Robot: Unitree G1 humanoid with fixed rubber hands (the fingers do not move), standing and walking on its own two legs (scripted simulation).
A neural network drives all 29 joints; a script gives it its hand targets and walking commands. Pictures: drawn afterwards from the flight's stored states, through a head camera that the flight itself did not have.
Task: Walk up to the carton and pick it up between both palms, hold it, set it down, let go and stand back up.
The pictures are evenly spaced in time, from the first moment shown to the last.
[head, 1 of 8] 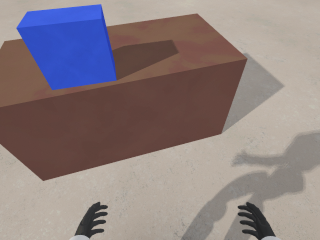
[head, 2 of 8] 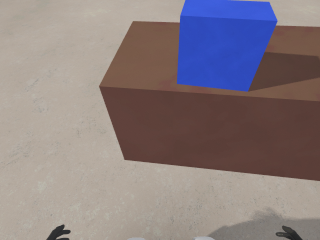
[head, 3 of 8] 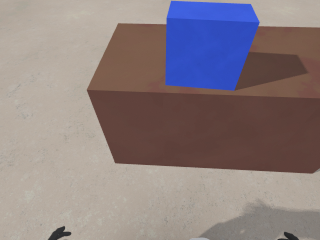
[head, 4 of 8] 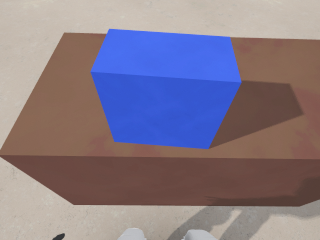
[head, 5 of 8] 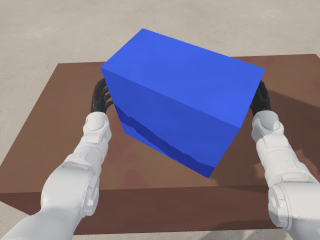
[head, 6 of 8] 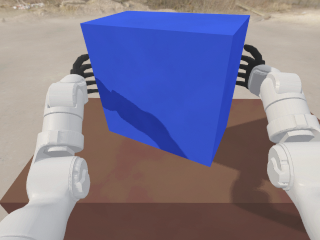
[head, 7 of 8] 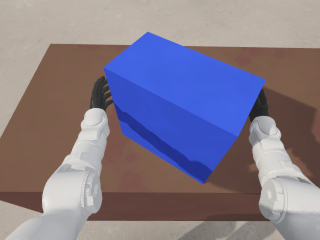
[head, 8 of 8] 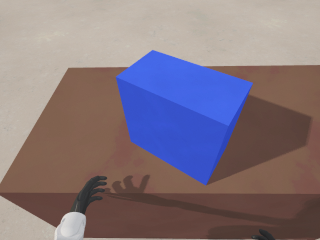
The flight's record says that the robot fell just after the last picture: no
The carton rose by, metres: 0.23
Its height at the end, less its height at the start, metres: +0.00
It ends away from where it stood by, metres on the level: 0.09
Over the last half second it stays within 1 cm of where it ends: yes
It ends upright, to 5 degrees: yes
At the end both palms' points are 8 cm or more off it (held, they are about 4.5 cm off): yes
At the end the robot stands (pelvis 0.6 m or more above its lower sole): yes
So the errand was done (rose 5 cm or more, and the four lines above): yes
